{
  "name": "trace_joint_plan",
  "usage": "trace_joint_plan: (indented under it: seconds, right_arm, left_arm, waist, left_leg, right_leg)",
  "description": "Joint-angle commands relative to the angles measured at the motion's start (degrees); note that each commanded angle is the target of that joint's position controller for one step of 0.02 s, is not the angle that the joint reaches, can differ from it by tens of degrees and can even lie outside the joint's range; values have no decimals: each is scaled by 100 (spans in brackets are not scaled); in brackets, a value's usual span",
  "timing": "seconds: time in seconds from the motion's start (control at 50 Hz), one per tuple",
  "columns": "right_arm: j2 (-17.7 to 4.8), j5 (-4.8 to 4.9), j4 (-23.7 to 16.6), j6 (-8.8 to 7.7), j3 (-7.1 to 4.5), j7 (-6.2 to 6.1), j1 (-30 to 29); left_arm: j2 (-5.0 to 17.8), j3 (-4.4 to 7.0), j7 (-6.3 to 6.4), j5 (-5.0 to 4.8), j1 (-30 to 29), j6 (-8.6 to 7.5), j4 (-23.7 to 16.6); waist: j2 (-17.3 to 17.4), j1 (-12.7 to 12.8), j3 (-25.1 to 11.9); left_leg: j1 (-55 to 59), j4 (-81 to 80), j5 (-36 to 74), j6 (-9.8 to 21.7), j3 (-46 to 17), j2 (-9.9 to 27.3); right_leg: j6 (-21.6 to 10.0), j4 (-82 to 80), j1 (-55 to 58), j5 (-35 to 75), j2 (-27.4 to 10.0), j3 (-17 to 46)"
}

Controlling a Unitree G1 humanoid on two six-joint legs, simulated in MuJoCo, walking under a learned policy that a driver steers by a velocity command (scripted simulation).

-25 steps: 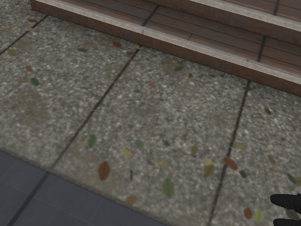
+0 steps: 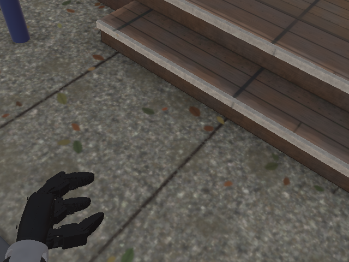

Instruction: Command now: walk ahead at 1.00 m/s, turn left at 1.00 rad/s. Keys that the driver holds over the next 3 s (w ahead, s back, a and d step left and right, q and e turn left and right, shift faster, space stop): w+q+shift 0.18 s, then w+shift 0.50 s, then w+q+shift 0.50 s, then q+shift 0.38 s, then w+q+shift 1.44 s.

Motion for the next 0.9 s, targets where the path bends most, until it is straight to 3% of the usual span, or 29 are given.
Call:
trace_joint_plan:
  seconds: [0.02, 0.04, 0.06, 0.08, 0.1, 0.12, 0.14, 0.16, 0.2, 0.24, 0.28, 0.34, 0.42, 0.44, 0.48, 0.5, 0.52, 0.54, 0.56, 0.58, 0.6, 0.64, 0.66, 0.68, 0.7, 0.74, 0.8, 0.84, 0.9]
  right_arm:
    - [-948, -6, -212, 14, -311, -71, -254]
    - [-990, -144, -281, 50, -300, -13, -464]
    - [-700, -342, -481, 59, -164, 60, -741]
    - [102, 25, -738, 4, 71, 102, 520]
    - [-432, 256, -643, 36, 102, 40, 325]
    - [-862, 140, -698, 68, 16, 35, -493]
    - [-961, -11, -759, 73, -22, 45, -969]
    - [-894, -132, -894, 49, -36, 70, -1376]
    - [-631, -7, -989, 136, -26, 122, -1374]
    - [-336, 49, -1040, 219, 59, 136, -1436]
    - [-234, -13, -1106, 212, 130, 159, -1627]
    - [-399, -92, -1177, 111, 140, 259, -2129]
    - [-416, -108, -1502, -48, 197, 464, -3175]
    - [-441, -98, -1585, -80, 187, 495, -3283]
    - [-722, -116, -1676, -67, 46, 480, -3119]
    - [-1019, -101, -1603, -28, -100, 439, -2512]
    - [-1308, -75, -1252, 25, -278, 367, -1179]
    - [-1621, -53, -775, 112, -437, 273, 194]
    - [-2114, -146, -668, 55, -443, 251, 100]
    - [-1580, -174, -627, -48, -329, 282, 408]
    - [-1228, -212, -478, -126, -228, 302, 193]
    - [-997, -266, -414, -236, -147, 331, -543]
    - [-662, -381, -422, -276, -46, 348, -820]
    - [-419, -391, -400, -286, 18, 361, -961]
    - [-353, -290, -354, -297, 40, 353, -967]
    - [-456, -175, -206, -317, 28, 271, -779]
    - [-659, -194, -137, -316, -25, 81, -500]
    - [-847, -116, -38, -332, -85, 33, -113]
    - [-937, -18, 182, -255, -121, 5, 285]
  left_arm:
    - [912, 436, 46, -139, 136, -114, -368]
    - [1082, 572, 102, -178, 1254, -91, -190]
    - [1198, 588, 192, -174, 2845, 1, 33]
    - [1693, 613, 72, 136, 3099, -10, 248]
    - [1208, 553, -9, 148, 2816, -2, 138]
    - [739, 465, 58, 111, 2473, 68, 87]
    - [719, 437, 94, 177, 2330, 149, 220]
    - [733, 439, 103, 242, 2264, 191, 382]
    - [442, 332, 77, 243, 2082, 125, 652]
    - [214, 260, -9, 66, 2116, 84, 909]
    - [437, 309, -24, 34, 2172, 53, 1061]
    - [655, 343, -21, 105, 2391, 32, 1225]
    - [970, 336, 28, -16, 3012, 95, 1549]
    - [1085, 329, 34, -25, 3087, 123, 1603]
    - [1380, 333, 90, -5, 3196, 191, 1709]
    - [1482, 322, 129, 40, 3185, 243, 1774]
    - [1536, 303, 183, 41, 2950, 319, 1791]
    - [1381, 226, 263, 101, 2818, 319, 1634]
    - [199, -66, 169, 138, 3648, 187, 1385]
    - [647, -23, 161, -115, 3335, -32, 1405]
    - [803, 66, 172, -339, 2514, -97, 1151]
    - [542, 2, 169, -150, 1974, -151, 1021]
    - [499, 20, 124, -106, 2201, -68, 1093]
    - [436, 16, 65, -98, 2309, 38, 1147]
    - [379, 3, 43, -37, 2254, 113, 1119]
    - [282, -51, 22, 110, 1758, 164, 891]
    - [260, -130, -75, 218, 543, 14, 487]
    - [201, -158, -166, 171, 10, -84, 320]
    - [517, -24, -154, 36, -348, -89, 106]
  waist:
    - [913, 654, -150]
    - [967, 1323, -893]
    - [875, 2038, -2053]
    - [-2319, 1141, -3206]
    - [-2391, 1280, -2763]
    - [-1480, 1516, -1733]
    - [-380, 1469, -1109]
    - [103, 1373, -642]
    - [-134, 1032, -284]
    - [-136, 892, -17]
    - [99, 799, 316]
    - [359, 855, 606]
    - [361, 1089, 821]
    - [214, 1047, 790]
    - [-401, 700, 290]
    - [-765, 263, -199]
    - [-907, -501, -816]
    - [-570, -1023, -1418]
    - [1584, 148, -2146]
    - [1370, -187, -2981]
    - [1047, -162, -1793]
    - [209, 376, -622]
    - [346, 720, -471]
    - [552, 897, -360]
    - [544, 992, -193]
    - [417, 1019, 279]
    - [264, 679, 683]
    - [182, 451, 646]
    - [330, 425, 604]
  left_leg:
    - [-1157, 174, 2849, 305, -929, 934]
    - [-1167, 1358, 3814, 98, -712, 764]
    - [-2287, 3292, 3191, -94, -444, 658]
    - [-4193, 5442, -703, -342, 115, -98]
    - [-4953, 6042, -108, -351, 442, 633]
    - [-5165, 6086, 394, -395, 799, 819]
    - [-4940, 5897, 616, -403, 987, 993]
    - [-4763, 5591, 702, -362, 1047, 1187]
    - [-4373, 5208, 769, -279, 995, 1512]
    - [-4515, 4925, 590, -246, 990, 1625]
    - [-4906, 4520, 1000, -296, 880, 1602]
    - [-5013, 3481, 2080, -317, 1098, 1403]
    - [-4173, 1871, 2830, -203, 1799, 1152]
    - [-3928, 1611, 2704, -138, 1999, 1008]
    - [-3223, 1488, 2048, 45, 2347, 558]
    - [-2452, 1469, 1722, 199, 2379, 378]
    - [-822, 1050, 1989, 373, 2376, 279]
    - [1378, 1077, 1891, 429, 1536, 758]
    - [2924, 521, -169, 1028, -1596, 2257]
    - [2939, -506, -1372, 1162, -3164, 2529]
    - [2196, -825, -702, 1012, -2480, 2442]
    - [243, -1030, 515, 863, -1149, 2073]
    - [-405, -1159, 752, 806, -710, 1867]
    - [-822, -1309, 911, 819, -459, 1779]
    - [-1151, -1471, 1053, 857, -307, 1668]
    - [-1674, -1756, 1295, 908, -41, 1564]
    - [-2196, -1939, 2139, 816, 549, 1188]
    - [-2475, -2167, 1945, 701, 536, 1214]
    - [-1360, -1878, 2278, 526, 275, 1502]
  right_leg:
    - [-135, -98, 2074, -422, 238, -322]
    - [-274, 122, 3234, -668, 140, -440]
    - [-449, 998, 5405, -1595, -635, 175]
    - [-1473, -545, 7174, -4185, -2277, 3869]
    - [-1468, -1186, 6798, -6137, -2384, 4896]
    - [-1278, -1282, 5909, -5606, -2080, 3805]
    - [-1156, -1297, 5033, -4269, -1817, 2797]
    - [-1128, -1295, 4314, -3175, -1624, 2045]
    - [-1143, -1487, 3483, -2262, -1387, 1150]
    - [-1254, -1695, 3155, -2024, -1352, 694]
    - [-1398, -1988, 3021, -1723, -1493, 409]
    - [-1347, -2314, 3002, -903, -1260, -559]
    - [-1209, -2851, 3224, -36, -1294, -1336]
    - [-1187, -2710, 3427, 953, -1341, -1447]
    - [-1133, -1857, 4052, 4073, -1507, -1615]
    - [-1093, -960, 4201, 5269, -1577, -1638]
    - [-971, 438, 3705, 5715, -1474, -1772]
    - [-782, 2402, 2129, 3906, -1178, -1690]
    - [-585, 4637, -7, -2929, -97, -1214]
    - [-821, 5325, -409, -3322, 65, -40]
    - [-833, 5453, -993, -3021, -136, -117]
    - [-835, 4709, -729, -2299, -568, -218]
    - [-820, 4500, -358, -1999, -752, -167]
    - [-778, 4385, -171, -1901, -838, -193]
    - [-702, 4165, -150, -1934, -901, -270]
    - [-460, 3530, -418, -1705, -938, -419]
    - [-178, 1613, -124, -38, -592, -723]
    - [-170, 640, 836, 966, -245, -849]
    - [-250, -108, 905, 968, -56, -601]
Next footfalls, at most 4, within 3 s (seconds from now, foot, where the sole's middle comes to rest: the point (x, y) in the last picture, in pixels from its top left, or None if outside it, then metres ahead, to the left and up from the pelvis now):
0.06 right None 0.28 -0.17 -0.76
0.54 left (86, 229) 0.61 0.22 -0.76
1.00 right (84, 123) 1.14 0.24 -0.76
1.40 left None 1.22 0.67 -0.76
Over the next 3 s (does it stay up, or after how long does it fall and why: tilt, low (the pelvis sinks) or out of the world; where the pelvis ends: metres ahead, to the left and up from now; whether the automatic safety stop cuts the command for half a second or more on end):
stays up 1.07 1.53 0.01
